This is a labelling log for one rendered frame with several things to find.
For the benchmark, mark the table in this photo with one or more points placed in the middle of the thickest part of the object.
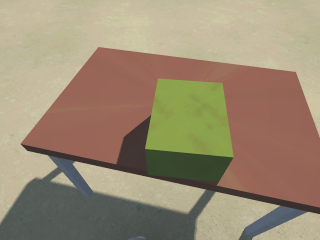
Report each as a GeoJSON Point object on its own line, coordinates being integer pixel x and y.
{"type": "Point", "coordinates": [102, 118]}

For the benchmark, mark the carton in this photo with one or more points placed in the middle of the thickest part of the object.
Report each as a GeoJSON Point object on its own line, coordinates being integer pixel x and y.
{"type": "Point", "coordinates": [189, 135]}

